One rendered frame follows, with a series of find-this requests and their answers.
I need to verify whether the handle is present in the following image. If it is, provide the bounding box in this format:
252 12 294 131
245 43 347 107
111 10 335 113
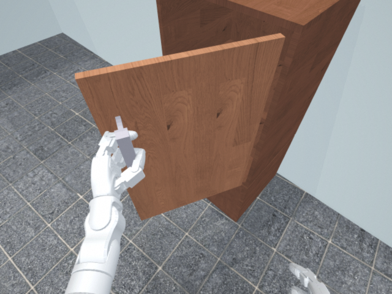
114 116 136 168

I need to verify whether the robot left forearm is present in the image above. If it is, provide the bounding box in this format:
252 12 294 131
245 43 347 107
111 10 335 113
65 195 126 294

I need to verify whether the left robot hand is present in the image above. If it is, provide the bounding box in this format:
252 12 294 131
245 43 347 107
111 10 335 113
91 130 146 200

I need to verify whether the cupboard door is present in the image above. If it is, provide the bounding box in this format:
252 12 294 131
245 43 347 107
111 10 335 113
75 33 285 221

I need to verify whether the right robot hand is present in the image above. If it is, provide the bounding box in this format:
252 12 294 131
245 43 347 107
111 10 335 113
289 263 330 294

